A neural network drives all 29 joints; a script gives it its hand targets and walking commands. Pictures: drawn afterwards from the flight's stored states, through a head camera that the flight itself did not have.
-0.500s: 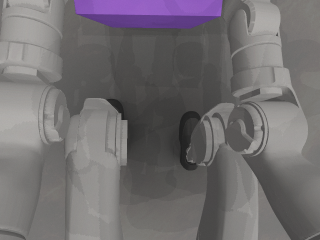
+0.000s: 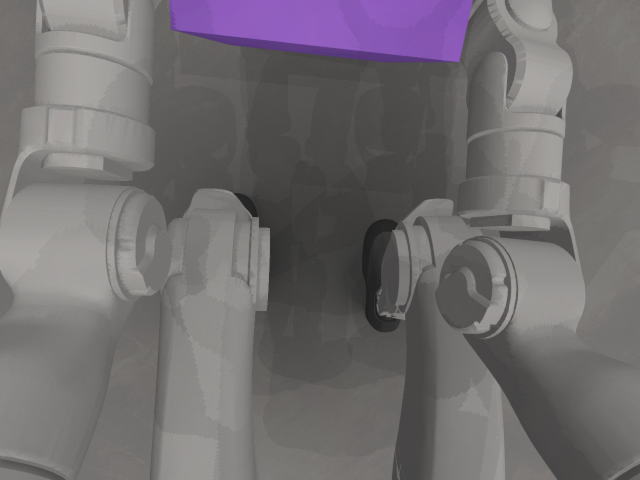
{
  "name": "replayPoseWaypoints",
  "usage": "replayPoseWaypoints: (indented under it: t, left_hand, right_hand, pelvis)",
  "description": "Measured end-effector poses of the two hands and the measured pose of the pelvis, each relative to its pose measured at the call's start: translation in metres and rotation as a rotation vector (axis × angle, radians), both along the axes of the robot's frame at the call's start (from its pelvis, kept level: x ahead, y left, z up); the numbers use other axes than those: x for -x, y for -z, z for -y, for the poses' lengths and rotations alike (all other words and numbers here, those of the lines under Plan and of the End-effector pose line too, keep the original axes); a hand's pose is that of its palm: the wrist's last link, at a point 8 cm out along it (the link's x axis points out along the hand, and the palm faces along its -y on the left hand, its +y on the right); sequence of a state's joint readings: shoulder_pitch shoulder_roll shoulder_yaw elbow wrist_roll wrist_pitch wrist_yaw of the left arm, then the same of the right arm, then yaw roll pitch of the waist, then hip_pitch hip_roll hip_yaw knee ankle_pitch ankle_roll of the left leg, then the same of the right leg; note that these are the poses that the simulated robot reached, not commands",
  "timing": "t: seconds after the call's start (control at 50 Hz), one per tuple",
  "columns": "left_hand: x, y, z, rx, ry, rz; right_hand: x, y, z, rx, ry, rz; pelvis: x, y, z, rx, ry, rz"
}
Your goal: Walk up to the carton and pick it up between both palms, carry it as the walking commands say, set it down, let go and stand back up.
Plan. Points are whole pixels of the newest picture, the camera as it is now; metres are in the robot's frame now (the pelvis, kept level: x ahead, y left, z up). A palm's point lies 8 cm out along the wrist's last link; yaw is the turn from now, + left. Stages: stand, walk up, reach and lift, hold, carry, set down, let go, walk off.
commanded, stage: reach and lift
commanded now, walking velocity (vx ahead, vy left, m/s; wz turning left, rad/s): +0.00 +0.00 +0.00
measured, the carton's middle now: out of the picture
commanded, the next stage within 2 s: none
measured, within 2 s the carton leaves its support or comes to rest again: neither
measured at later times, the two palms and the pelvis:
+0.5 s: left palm out of the picture +0.54 +0.19 -0.07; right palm out of the picture +0.53 -0.10 -0.06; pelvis -0.02 +0.00 +0.05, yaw +1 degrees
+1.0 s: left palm out of the picture +0.52 +0.18 +0.01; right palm out of the picture +0.51 -0.11 +0.02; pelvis -0.03 +0.00 +0.09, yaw +2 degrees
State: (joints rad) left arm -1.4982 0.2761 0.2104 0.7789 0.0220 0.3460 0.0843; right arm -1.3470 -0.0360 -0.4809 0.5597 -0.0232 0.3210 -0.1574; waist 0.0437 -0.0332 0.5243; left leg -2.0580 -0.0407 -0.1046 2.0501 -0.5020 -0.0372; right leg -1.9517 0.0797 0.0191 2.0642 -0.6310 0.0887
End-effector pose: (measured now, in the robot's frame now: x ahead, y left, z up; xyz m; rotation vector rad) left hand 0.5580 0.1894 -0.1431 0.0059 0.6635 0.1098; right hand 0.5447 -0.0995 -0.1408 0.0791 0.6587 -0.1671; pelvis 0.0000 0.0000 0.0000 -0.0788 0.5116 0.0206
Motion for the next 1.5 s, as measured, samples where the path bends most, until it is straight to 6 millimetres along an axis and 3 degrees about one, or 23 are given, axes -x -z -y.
replayPoseWaypoints:
  t: [0.2,0.38,0.96,1.18,1.5]
  left_hand:
    - [0.011,-0.039,0.002,0.015,-0.017,0.005]
    - [0.018,-0.055,0.002,0.010,-0.016,0.012]
    - [0.035,-0.144,0.009,0.030,-0.025,0.042]
    - [0.047,-0.172,0.003,0.016,-0.038,0.031]
    - [0.056,-0.220,0.013,0.028,-0.018,0.048]
  right_hand:
    - [0.007,-0.042,0.002,0.007,-0.008,0.008]
    - [0.011,-0.060,0.002,0.004,-0.010,0.016]
    - [0.030,-0.150,0.009,0.001,0.002,0.053]
    - [0.036,-0.177,0.003,-0.008,-0.019,0.043]
    - [0.053,-0.225,0.013,0.001,0.006,0.061]
  pelvis:
    - [0.012,-0.020,0.004,-0.011,-0.008,0.029]
    - [0.019,-0.034,0.003,-0.013,-0.008,0.036]
    - [0.029,-0.089,-0.001,-0.013,-0.024,0.117]
    - [0.024,-0.115,0.001,-0.016,-0.034,0.146]
    - [0.023,-0.147,-0.004,-0.021,-0.034,0.206]
